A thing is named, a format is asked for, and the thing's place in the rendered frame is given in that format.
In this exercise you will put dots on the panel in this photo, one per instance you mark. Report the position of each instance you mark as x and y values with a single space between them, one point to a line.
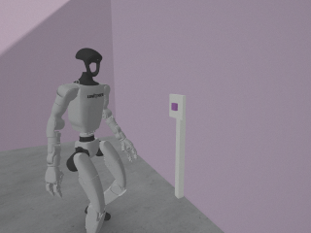
180 116

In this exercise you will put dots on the right robot shin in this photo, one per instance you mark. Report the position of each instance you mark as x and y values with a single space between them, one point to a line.
93 220

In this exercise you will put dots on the left robot hand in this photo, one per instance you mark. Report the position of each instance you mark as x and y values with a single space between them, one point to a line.
125 146

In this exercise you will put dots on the robot right upper arm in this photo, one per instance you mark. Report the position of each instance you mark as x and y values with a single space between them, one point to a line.
64 94

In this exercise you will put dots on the robot right forearm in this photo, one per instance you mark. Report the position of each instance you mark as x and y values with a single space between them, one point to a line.
54 147

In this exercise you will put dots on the button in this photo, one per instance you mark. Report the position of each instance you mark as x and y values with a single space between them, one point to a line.
174 106

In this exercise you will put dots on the robot head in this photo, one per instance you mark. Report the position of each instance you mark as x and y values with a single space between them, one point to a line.
89 56

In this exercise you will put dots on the right robot hand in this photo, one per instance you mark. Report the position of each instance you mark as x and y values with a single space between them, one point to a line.
53 178

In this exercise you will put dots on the robot left upper arm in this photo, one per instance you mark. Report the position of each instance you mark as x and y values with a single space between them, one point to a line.
106 112

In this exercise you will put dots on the robot left forearm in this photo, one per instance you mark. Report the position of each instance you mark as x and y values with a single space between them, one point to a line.
115 128

